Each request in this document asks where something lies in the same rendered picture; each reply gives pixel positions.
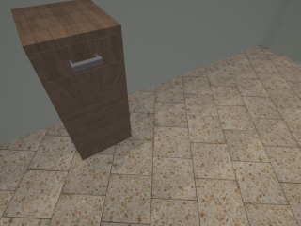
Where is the drawer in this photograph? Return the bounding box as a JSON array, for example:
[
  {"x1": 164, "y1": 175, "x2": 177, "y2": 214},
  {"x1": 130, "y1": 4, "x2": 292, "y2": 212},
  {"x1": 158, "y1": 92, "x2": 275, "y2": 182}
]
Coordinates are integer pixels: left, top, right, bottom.
[{"x1": 34, "y1": 34, "x2": 120, "y2": 82}]

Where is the handle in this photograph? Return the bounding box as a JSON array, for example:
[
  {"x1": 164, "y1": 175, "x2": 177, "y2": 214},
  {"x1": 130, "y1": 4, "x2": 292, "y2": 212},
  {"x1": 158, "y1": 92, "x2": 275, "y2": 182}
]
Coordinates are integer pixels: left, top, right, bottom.
[{"x1": 69, "y1": 54, "x2": 103, "y2": 73}]

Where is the cabinet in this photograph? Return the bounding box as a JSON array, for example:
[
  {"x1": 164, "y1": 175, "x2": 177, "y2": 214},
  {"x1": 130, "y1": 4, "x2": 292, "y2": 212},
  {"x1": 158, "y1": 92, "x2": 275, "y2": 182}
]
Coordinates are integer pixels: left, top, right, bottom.
[{"x1": 11, "y1": 0, "x2": 132, "y2": 160}]

